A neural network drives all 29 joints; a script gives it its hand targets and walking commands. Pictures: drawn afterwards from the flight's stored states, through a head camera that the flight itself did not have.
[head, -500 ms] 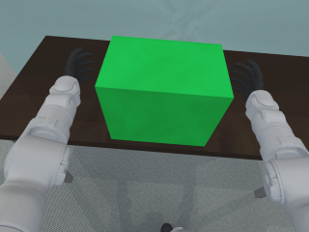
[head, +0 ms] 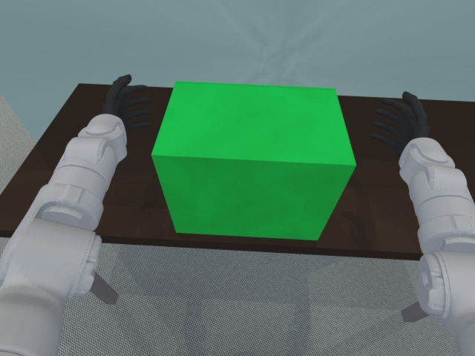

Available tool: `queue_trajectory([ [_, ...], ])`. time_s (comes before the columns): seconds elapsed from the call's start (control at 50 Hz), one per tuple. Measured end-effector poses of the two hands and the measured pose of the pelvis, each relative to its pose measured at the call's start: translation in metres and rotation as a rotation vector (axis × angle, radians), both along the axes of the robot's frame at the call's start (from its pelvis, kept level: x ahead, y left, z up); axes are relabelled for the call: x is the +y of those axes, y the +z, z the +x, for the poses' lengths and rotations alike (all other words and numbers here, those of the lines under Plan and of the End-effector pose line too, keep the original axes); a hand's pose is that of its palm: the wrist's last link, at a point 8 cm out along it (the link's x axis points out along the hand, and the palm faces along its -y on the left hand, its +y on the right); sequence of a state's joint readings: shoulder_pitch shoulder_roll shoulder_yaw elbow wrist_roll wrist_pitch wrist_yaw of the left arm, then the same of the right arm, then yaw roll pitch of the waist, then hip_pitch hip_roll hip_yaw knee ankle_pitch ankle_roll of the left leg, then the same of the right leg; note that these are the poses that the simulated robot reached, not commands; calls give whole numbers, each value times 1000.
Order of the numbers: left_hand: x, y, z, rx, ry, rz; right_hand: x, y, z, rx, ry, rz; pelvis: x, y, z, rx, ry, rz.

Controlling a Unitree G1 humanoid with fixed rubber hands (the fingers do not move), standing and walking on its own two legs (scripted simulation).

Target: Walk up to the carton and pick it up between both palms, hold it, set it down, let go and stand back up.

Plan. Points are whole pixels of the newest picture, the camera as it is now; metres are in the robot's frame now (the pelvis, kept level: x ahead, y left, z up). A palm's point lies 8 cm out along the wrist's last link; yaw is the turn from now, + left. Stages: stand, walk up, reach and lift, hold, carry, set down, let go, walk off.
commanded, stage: set down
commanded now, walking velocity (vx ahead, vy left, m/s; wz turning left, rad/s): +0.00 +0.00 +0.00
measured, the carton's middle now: (250, 165) +0.46 -0.05 +0.04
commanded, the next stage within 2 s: none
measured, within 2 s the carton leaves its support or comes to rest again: neither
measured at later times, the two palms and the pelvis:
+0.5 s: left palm (116, 163) +0.43 +0.19 +0.10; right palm (400, 179) +0.35 -0.29 +0.10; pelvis +0.01 +0.01 +0.01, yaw -2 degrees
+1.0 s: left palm (95, 226) +0.33 +0.22 +0.06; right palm (393, 237) +0.27 -0.26 +0.05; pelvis +0.02 +0.01 +0.01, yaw -2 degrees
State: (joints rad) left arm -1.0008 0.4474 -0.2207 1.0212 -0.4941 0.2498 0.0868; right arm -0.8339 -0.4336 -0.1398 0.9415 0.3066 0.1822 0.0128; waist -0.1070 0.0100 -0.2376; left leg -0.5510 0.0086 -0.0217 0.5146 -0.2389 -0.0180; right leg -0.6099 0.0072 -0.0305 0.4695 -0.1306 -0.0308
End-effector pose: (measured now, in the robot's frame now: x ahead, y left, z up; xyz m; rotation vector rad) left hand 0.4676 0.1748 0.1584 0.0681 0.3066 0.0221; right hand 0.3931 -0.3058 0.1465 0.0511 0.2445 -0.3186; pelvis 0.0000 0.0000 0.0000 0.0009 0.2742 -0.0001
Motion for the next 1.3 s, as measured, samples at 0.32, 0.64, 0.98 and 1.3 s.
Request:
queue_trajectory([
  [0.32,-10,-4,-1,-26,-104,9,7,1,-9,14,20,-27,2,14,6,-148,-30,-7],
  [0.64,16,-45,-49,-2,-76,-8,10,-39,-46,-12,28,-15,6,12,9,-145,-27,-17],
  [0.98,41,-98,-127,26,-23,-2,42,-87,-120,29,61,-21,10,14,17,-280,-34,-15],
  [1.3,43,-133,-176,88,-25,11,43,-123,-151,109,61,-42,14,12,6,-311,-34,-11],
])
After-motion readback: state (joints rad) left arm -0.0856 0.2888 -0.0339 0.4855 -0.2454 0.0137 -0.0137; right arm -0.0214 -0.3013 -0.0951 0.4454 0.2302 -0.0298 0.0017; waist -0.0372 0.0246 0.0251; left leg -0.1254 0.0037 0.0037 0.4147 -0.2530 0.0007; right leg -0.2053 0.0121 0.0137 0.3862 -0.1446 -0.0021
